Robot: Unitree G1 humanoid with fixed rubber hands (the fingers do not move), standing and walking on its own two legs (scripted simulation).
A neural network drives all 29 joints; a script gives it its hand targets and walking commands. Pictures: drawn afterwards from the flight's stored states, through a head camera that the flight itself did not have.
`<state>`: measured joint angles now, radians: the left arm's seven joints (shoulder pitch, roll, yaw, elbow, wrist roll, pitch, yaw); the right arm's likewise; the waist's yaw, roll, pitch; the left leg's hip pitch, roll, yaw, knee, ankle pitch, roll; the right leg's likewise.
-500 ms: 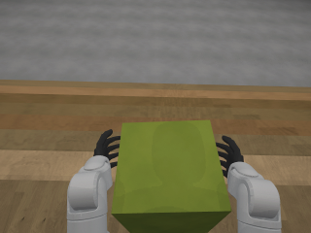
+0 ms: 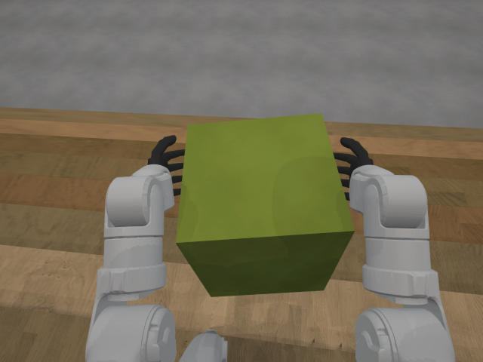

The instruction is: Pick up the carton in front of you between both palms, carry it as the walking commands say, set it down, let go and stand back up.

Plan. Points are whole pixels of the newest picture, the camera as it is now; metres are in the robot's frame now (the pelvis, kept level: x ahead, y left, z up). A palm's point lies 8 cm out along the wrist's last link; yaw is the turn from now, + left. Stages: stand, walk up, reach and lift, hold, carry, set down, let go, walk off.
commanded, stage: carry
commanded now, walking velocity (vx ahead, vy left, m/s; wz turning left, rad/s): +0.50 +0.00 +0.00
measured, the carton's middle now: (260, 214) +0.37 +0.01 +0.01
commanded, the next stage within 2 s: none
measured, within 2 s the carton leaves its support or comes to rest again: neither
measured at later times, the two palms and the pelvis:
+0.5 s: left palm (206, 50) +0.74 +0.15 +0.08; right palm (343, 62) +0.70 -0.15 +0.07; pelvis +0.36 +0.03 -0.04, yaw +0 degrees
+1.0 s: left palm (221, 50) +1.19 +0.19 -0.20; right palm (298, 56) +1.16 -0.11 -0.22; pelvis +0.80 +0.05 -0.28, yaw +2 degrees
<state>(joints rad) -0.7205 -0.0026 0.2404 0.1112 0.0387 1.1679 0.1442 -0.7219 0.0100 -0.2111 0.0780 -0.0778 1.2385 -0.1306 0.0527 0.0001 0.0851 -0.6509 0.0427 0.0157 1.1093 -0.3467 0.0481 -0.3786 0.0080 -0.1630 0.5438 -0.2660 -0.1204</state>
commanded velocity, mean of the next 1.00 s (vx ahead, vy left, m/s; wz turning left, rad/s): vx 0.50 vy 0.00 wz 0.00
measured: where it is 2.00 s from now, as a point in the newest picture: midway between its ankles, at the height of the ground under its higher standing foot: (263, 140)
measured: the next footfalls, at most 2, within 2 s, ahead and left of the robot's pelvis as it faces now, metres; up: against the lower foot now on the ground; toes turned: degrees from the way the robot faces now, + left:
left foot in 0.24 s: +0.27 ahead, +0.10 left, -0.01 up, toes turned -1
right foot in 0.58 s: +0.58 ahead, -0.04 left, -0.17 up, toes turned -1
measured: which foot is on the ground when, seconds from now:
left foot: up 0.00-0.22, down 0.24-0.52, up 0.54-0.76, down 0.78-1.00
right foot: down 0.00-0.28, up 0.30-0.56, down 0.58-0.86, up 0.88-1.00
